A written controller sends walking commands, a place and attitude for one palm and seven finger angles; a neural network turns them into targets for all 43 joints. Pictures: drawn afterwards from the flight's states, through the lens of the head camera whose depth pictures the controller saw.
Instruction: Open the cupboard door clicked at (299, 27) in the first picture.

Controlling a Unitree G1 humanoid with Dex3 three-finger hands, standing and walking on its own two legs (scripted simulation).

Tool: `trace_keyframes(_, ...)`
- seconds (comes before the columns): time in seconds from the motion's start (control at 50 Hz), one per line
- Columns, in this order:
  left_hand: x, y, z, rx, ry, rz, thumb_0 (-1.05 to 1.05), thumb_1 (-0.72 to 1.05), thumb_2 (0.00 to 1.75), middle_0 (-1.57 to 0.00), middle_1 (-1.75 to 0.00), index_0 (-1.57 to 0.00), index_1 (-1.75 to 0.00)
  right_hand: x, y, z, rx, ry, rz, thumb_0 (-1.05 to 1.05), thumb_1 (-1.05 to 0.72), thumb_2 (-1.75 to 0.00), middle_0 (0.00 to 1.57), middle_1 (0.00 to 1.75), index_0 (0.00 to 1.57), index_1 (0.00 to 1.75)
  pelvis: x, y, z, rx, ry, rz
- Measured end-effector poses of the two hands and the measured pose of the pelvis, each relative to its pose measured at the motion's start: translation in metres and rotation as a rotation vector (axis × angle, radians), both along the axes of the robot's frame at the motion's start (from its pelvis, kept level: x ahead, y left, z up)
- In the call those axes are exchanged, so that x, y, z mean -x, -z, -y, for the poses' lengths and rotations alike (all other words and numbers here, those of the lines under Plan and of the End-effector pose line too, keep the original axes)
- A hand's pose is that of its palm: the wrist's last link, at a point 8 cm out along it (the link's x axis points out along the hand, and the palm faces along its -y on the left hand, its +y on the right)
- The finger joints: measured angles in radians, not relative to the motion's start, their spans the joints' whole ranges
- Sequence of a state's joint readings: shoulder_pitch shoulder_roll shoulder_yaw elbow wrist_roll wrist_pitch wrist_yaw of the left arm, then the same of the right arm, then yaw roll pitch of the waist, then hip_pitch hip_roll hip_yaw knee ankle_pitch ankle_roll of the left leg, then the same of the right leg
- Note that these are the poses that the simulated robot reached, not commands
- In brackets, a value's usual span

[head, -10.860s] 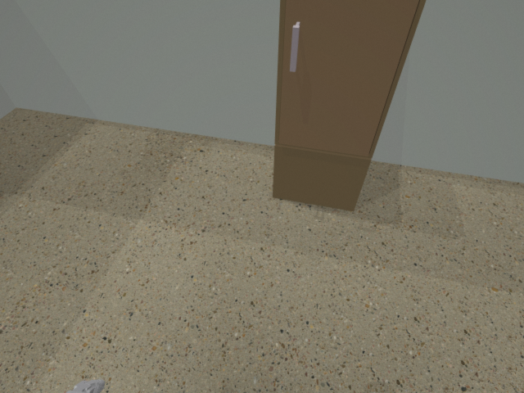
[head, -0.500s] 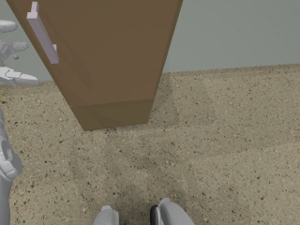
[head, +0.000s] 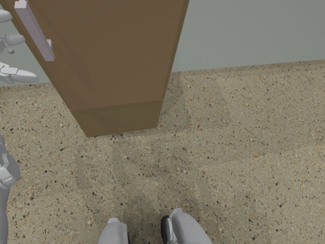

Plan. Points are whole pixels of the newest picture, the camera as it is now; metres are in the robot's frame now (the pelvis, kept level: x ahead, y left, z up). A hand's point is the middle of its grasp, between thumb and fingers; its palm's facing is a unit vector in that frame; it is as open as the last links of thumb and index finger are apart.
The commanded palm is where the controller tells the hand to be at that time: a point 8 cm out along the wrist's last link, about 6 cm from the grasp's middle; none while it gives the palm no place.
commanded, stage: slide the fingers in behind the handle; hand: left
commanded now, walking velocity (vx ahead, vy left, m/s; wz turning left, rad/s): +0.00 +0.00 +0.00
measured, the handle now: (38, 28) +0.59 +0.22 +0.10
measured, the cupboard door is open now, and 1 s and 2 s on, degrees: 0 0 1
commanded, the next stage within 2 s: close the thumb around the handle in 1.48 s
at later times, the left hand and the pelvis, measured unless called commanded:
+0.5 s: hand (27, 51) +0.53 +0.24 +0.09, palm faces +0.07 -1.00 -0.01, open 14.0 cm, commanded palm +0.51 +0.27 +0.09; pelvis +0.01 +0.00 +0.00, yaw +0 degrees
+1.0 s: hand (46, 51) +0.53 +0.20 +0.09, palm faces +0.08 -1.00 -0.01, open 14.0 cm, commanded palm +0.50 +0.24 +0.09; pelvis +0.01 +0.00 +0.00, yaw +0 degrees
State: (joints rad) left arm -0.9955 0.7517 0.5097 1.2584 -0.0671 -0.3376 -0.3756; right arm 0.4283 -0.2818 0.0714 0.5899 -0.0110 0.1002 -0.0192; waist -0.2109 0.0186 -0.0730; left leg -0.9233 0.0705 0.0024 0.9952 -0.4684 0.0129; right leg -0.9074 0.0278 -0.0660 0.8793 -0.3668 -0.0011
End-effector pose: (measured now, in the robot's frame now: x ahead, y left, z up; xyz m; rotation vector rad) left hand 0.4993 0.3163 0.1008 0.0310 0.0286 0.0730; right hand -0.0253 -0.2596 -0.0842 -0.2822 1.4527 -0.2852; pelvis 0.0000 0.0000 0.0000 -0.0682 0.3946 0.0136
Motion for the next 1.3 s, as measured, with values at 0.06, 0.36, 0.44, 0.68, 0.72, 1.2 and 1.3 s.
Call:
trace_keyframes(0.06,0.0,0.001,0.004,0.005,0.011,-0.007,-0.02,-0.5,0.3,-0.29,-1.2,-0.3,-1.2,0.007,-0.001,-0.001,-0.005,0.004,-0.023,0.0,-0.9,-0.9,0.2,0.29,0.2,0.3,0.0,-0.001,0.0,0.0,-0.002,0.0)
trace_keyframes(0.36,-0.007,0.01,0.02,0.022,-0.001,-0.01,-0.02,-0.5,0.3,-0.3,-1.2,-0.3,-1.2,0.001,-0.003,-0.003,-0.005,0.011,0.004,0.0,-0.9,-0.9,0.2,0.29,0.2,0.3,-0.003,-0.001,-0.003,0.0,0.005,-0.001)
trace_keyframes(0.44,-0.007,0.009,0.021,0.015,-0.003,-0.002,-0.02,-0.5,0.3,-0.3,-1.2,-0.3,-1.2,-0.006,-0.001,-0.005,-0.012,0.002,0.013,0.0,-0.9,-0.9,0.2,0.29,0.2,0.3,-0.005,-0.002,-0.003,0.0,0.002,0.0)
trace_keyframes(0.68,-0.009,0.011,0.038,0.024,-0.001,0.013,-0.02,-0.5,0.3,-0.29,-1.2,-0.3,-1.2,-0.02,0.003,-0.006,-0.028,-0.012,0.043,0.0,-0.9,-0.9,0.2,0.29,0.2,0.3,-0.009,-0.001,-0.004,-0.002,0.0,-0.001)
trace_keyframes(0.72,-0.009,0.011,0.041,0.025,0.001,0.021,-0.02,-0.5,0.3,-0.29,-1.2,-0.3,-1.2,-0.021,0.004,-0.007,-0.034,-0.01,0.044,0.0,-0.9,-0.9,0.2,0.29,0.2,0.3,-0.009,-0.002,-0.003,-0.003,0.0,0.002)
trace_keyframes(1.2,-0.003,0.007,0.068,0.018,-0.026,0.018,-0.02,-0.5,0.3,-0.27,-1.2,-0.29,-1.2,-0.013,0.008,0.0,-0.056,-0.011,0.053,0.0,-0.9,-0.9,0.2,0.29,0.2,0.3,-0.004,-0.002,0.004,-0.017,-0.004,0.021)
trace_keyframes(1.3,-0.002,0.007,0.068,0.014,-0.022,0.02,-0.02,-0.5,0.3,-0.27,-1.2,-0.29,-1.19,-0.011,0.007,0.003,-0.049,-0.009,0.054,0.0,-0.9,-0.9,0.2,0.29,0.2,0.3,-0.003,-0.002,0.005,-0.018,-0.004,0.021)
